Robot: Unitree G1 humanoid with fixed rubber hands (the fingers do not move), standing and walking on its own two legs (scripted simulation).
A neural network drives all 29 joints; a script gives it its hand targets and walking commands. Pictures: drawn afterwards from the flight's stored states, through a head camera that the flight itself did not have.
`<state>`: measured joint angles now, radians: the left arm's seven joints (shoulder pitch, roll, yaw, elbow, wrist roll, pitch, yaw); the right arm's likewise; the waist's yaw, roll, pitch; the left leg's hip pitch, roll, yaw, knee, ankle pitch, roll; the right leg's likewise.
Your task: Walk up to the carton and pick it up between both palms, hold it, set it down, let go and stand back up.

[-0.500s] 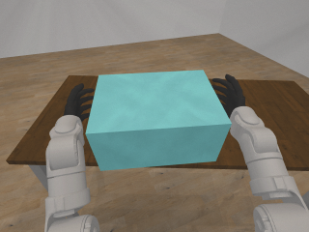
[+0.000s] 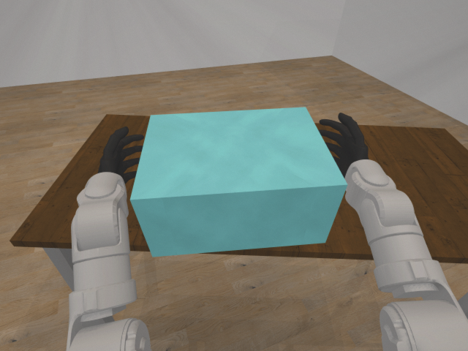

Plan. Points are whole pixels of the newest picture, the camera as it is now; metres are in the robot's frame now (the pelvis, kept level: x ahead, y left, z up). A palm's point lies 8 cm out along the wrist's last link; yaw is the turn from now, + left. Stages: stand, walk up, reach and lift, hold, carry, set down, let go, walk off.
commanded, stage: hold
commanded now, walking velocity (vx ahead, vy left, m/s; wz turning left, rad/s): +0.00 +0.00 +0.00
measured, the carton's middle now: (234, 176) +0.39 +0.01 +0.15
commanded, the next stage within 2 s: none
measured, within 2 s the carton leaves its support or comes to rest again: neither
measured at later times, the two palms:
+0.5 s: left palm (116, 177) +0.35 +0.20 +0.18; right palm (353, 163) +0.36 -0.18 +0.20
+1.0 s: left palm (113, 178) +0.34 +0.20 +0.18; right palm (354, 165) +0.35 -0.18 +0.20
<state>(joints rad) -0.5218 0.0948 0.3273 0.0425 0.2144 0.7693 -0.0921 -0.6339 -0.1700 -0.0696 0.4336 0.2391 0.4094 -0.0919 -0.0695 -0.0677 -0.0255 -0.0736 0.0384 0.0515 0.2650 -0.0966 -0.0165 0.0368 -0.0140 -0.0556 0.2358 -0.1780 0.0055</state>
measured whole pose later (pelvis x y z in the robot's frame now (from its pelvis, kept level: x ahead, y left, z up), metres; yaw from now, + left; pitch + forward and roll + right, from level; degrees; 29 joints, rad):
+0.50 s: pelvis +0.00 +0.00 +0.00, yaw +0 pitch -4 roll +0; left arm -0.53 0.09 0.33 0.06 0.21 0.76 -0.09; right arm -0.63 -0.16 -0.09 0.43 0.22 0.41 -0.08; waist -0.07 -0.06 -0.03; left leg -0.10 0.04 0.05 0.26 -0.09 -0.02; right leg 0.01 -0.01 -0.06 0.24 -0.17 0.00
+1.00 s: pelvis -0.01 +0.00 +0.00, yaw +0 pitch -5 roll +0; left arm -0.51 0.09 0.32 0.01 0.21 0.77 -0.08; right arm -0.60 -0.16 -0.09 0.39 0.23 0.40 -0.08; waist -0.06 -0.06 -0.02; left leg -0.09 0.04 0.05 0.27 -0.09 -0.02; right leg 0.01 -0.01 -0.05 0.24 -0.17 0.00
